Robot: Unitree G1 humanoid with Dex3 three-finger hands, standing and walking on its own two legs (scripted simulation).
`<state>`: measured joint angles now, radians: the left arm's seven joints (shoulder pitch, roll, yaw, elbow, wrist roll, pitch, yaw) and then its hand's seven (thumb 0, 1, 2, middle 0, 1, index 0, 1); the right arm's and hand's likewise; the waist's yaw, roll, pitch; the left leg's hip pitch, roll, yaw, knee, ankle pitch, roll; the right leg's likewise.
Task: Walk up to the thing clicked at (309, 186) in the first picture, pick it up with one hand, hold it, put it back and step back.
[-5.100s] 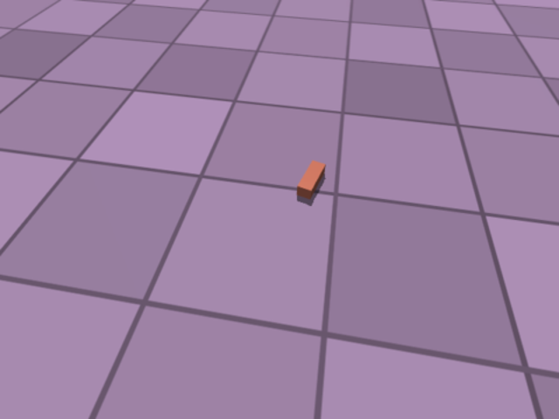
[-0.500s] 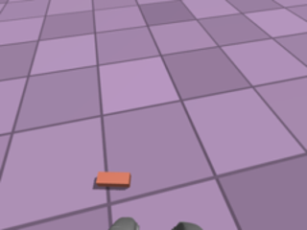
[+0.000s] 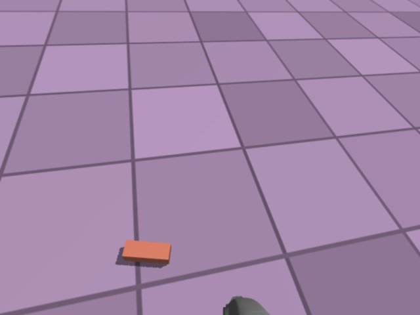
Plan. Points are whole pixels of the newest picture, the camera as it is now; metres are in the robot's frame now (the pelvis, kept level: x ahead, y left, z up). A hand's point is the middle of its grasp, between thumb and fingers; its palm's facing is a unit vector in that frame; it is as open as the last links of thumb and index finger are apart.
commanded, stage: walk up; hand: left
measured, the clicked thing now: (147, 252) +0.47 +0.21 -0.73
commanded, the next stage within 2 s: none
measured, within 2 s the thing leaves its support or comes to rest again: neither
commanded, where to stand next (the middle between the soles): +0.06 +0.00 m, yaw -5 degrees
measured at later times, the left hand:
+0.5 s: hand (82, 303) +0.17 +0.25 -0.15, palm faces -0.05 -0.94 -0.33, open 7.4 cm
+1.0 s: hand out of the picture +0.10 +0.25 -0.15, palm faces -0.05 -0.94 -0.32, open 7.4 cm
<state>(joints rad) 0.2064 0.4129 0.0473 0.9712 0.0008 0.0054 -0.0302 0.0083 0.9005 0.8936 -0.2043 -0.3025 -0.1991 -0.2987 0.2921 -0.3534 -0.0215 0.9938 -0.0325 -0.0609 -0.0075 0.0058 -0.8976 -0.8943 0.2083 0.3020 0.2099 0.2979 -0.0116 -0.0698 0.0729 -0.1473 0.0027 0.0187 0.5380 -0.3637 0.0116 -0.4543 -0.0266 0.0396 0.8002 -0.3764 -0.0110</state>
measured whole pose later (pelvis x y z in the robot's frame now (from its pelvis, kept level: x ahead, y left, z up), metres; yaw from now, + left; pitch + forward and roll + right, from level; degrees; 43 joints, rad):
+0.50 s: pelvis +0.04 +0.00 +0.00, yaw -2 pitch -2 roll +0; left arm 0.02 0.37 0.01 1.06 -0.01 -0.01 -0.01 0.01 0.90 0.89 -0.21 -0.30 -0.20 -0.30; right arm 0.10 -0.36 -0.01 1.10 -0.01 -0.02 0.00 0.01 -0.90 -0.89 0.21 0.30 0.21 0.30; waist -0.01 -0.02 0.08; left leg -0.17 0.02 0.03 0.54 -0.34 -0.02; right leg -0.31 -0.04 0.01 0.54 -0.20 0.03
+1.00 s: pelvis +0.03 +0.00 +0.01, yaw -3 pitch -2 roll +1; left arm 0.09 0.35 0.01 1.16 0.00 0.01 -0.02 0.01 0.90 0.89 -0.20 -0.30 -0.20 -0.30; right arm 0.05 -0.35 -0.02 1.13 -0.01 0.00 0.01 0.01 -0.90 -0.89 0.21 0.30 0.21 0.30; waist 0.03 -0.01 0.08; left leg -0.09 0.03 0.05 0.40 -0.26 -0.02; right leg -0.24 -0.04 0.03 0.40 -0.12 0.03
